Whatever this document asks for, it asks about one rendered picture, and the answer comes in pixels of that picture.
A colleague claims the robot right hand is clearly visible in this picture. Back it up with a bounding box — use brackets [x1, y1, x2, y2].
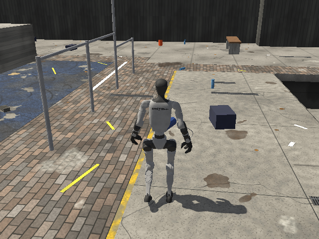
[181, 141, 192, 153]

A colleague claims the robot left hand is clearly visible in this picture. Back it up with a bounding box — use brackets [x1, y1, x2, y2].
[130, 135, 142, 145]

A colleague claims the robot head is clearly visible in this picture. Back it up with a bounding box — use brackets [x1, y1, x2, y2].
[152, 79, 169, 103]

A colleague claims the robot left foot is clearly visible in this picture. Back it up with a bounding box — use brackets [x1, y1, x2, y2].
[144, 194, 152, 202]

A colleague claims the robot left upper arm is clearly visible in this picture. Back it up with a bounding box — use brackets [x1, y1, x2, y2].
[136, 100, 150, 127]

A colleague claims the robot right forearm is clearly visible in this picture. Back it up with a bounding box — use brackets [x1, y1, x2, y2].
[180, 121, 191, 143]

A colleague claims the robot right upper arm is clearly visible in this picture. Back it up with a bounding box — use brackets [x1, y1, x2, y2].
[171, 101, 185, 129]

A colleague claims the robot left forearm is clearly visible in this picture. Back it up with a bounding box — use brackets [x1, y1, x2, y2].
[132, 119, 141, 137]

